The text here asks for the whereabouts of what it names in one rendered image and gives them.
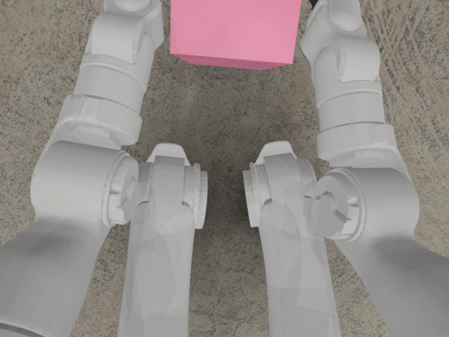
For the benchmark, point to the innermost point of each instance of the robot right upper arm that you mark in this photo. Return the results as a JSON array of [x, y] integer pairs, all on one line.
[[371, 214]]

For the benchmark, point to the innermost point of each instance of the robot right shin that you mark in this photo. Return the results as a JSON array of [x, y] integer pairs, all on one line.
[[307, 174]]

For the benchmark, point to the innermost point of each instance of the carton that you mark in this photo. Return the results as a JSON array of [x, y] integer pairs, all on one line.
[[247, 34]]

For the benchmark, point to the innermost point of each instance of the robot left upper arm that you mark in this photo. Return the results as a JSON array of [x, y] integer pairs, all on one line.
[[79, 193]]

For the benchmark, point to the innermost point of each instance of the robot left thigh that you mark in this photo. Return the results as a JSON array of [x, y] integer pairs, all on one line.
[[156, 289]]

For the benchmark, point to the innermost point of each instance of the left robot forearm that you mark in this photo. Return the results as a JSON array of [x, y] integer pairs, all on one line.
[[114, 72]]

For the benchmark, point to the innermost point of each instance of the right robot forearm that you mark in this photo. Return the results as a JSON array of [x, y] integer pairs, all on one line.
[[345, 74]]

